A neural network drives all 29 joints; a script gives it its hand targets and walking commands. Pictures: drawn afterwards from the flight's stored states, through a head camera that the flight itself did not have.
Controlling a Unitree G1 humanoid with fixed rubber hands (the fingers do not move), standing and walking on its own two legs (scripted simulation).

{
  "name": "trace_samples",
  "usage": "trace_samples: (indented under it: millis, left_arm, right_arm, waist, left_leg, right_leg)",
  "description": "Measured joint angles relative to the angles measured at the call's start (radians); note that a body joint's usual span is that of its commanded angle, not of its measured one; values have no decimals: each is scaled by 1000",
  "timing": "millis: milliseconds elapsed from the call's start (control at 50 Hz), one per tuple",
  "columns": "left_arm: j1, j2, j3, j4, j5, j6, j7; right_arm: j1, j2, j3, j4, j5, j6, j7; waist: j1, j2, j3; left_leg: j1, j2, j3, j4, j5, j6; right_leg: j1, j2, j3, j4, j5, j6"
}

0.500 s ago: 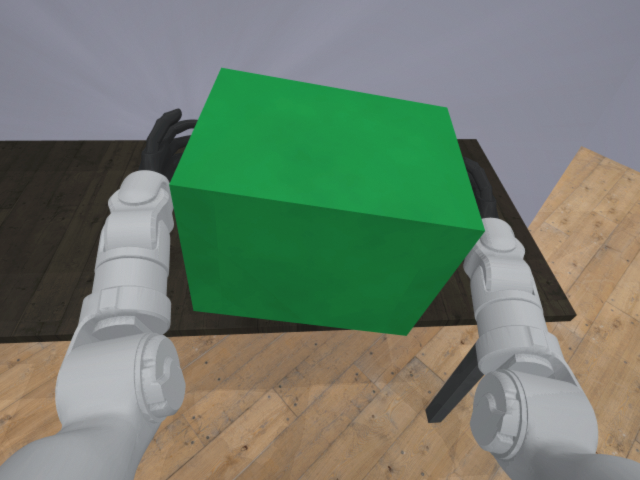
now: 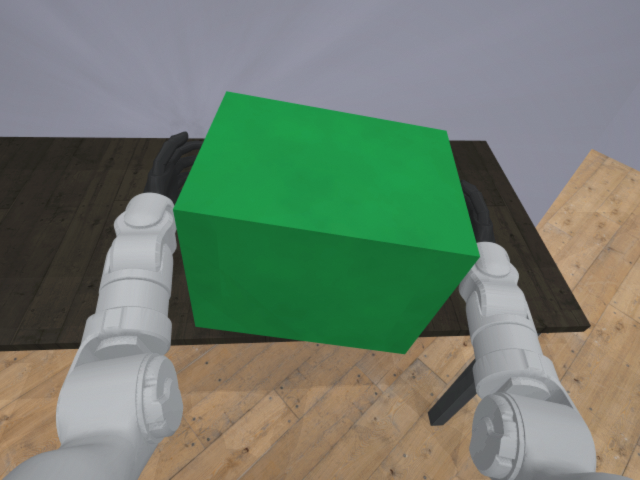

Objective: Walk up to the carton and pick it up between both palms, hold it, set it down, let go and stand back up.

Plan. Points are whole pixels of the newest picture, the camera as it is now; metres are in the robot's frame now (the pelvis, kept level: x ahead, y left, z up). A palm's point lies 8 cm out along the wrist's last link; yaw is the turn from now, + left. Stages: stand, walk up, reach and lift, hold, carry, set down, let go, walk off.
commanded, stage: set down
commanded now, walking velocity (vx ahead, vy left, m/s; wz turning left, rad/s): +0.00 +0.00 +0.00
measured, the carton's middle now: (320, 229) +0.44 -0.02 +0.07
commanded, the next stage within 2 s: none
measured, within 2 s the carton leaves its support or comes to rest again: rests again in 0.70 s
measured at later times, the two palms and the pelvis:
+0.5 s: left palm (166, 221) +0.41 +0.18 +0.12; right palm (479, 245) +0.37 -0.22 +0.09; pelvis -0.03 -0.02 +0.00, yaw +0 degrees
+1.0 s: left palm (162, 227) +0.42 +0.19 +0.09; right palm (469, 247) +0.37 -0.21 +0.09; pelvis -0.02 -0.01 +0.00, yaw -1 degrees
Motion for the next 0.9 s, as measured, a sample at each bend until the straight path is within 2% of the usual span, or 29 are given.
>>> trace_samples:
  millis: [100, 180, 300, 460, 620, 780, 900]
  left_arm:
    - [-9, -34, 48, -22, 35, 3, -6]
    - [9, -54, 52, -53, 39, -18, 1]
    - [2, -43, 46, 18, 30, -45, 23]
    - [-37, -7, 105, 102, 42, -80, -18]
    - [-55, 17, 151, 140, 56, -134, -69]
    - [-50, 16, 151, 146, 60, -158, -76]
    - [-32, 2, 148, 109, 74, -160, -70]
  right_arm:
    - [-8, -11, -14, -23, 0, 13, 18]
    - [-14, -11, -46, -40, -19, -1, 44]
    - [-47, -5, -97, 17, -93, -13, 72]
    - [-80, 55, -158, 6, -162, 5, 65]
    - [-62, 104, -154, -61, -173, -1, 31]
    - [-45, 105, -142, -68, -158, -20, 21]
    - [-49, 103, -159, -66, -156, -36, 36]
  waist:
    - [9, 6, 67]
    - [25, 7, 85]
    - [45, -10, 50]
    - [39, -20, 37]
    - [28, -16, 46]
    - [26, -26, 51]
    - [27, -40, 65]
  left_leg:
    - [22, -10, 24, 5, 3, 11]
    - [15, -9, 28, -4, 19, 6]
    - [-8, 1, 22, -20, 37, -8]
    - [-20, 13, -1, -58, 66, -22]
    - [-17, 13, -8, -89, 82, -20]
    - [-7, 4, 5, -91, 77, -14]
    - [-9, -2, 16, -79, 69, -10]
  right_leg:
    - [15, -14, 23, 8, -7, 18]
    - [-2, -14, 26, 17, 1, 6]
    - [-33, -5, 22, 20, 7, 2]
    - [-64, 8, 0, 36, -1, -14]
    - [-75, 7, -6, 40, -5, -19]
    - [-70, -3, 6, 42, -8, -9]
    - [-69, -10, 16, 40, -6, -2]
